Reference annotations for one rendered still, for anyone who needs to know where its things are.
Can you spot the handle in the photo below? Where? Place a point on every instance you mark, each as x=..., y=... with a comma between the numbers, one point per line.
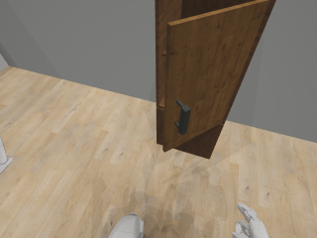
x=183, y=119

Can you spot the robot left thigh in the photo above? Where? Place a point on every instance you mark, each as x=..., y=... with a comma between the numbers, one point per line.
x=129, y=226

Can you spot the robot left hand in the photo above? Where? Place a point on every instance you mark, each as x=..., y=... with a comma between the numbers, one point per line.
x=5, y=161

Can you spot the cupboard door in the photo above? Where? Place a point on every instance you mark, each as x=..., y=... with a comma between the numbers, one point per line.
x=204, y=57

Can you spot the robot right hand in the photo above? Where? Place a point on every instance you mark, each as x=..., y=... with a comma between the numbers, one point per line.
x=255, y=228

